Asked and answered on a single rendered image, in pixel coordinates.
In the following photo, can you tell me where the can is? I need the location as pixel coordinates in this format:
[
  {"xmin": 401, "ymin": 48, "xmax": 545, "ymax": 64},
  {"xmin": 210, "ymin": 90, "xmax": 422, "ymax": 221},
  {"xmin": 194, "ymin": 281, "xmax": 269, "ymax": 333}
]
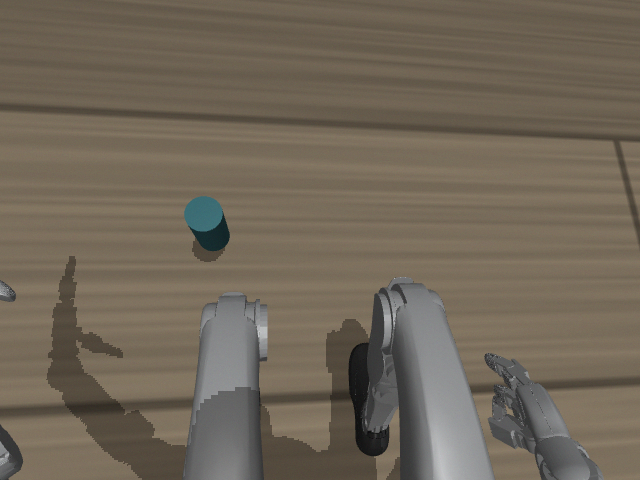
[{"xmin": 184, "ymin": 196, "xmax": 230, "ymax": 251}]

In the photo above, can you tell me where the left robot arm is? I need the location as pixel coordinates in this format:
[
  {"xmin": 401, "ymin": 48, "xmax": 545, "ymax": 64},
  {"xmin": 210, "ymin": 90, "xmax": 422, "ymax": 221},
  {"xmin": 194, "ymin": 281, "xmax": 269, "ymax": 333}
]
[{"xmin": 0, "ymin": 425, "xmax": 23, "ymax": 480}]

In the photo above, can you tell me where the right robot arm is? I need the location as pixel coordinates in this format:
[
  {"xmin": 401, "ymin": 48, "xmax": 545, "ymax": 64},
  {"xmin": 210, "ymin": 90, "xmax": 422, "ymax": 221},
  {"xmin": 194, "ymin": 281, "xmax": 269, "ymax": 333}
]
[{"xmin": 534, "ymin": 436, "xmax": 604, "ymax": 480}]

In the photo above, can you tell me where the right robot foot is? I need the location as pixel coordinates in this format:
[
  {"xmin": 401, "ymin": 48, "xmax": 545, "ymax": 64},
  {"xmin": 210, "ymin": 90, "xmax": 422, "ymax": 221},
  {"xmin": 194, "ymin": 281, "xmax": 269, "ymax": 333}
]
[{"xmin": 349, "ymin": 343, "xmax": 389, "ymax": 456}]

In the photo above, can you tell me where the left robot hand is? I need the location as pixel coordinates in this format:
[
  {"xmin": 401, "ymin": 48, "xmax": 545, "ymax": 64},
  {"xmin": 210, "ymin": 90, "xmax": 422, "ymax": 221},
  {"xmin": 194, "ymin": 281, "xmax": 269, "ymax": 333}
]
[{"xmin": 0, "ymin": 280, "xmax": 16, "ymax": 302}]

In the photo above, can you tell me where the right robot hand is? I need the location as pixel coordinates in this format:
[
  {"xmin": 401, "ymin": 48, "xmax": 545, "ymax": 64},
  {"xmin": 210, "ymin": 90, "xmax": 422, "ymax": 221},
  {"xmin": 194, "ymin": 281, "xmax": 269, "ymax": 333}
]
[{"xmin": 484, "ymin": 353, "xmax": 571, "ymax": 454}]

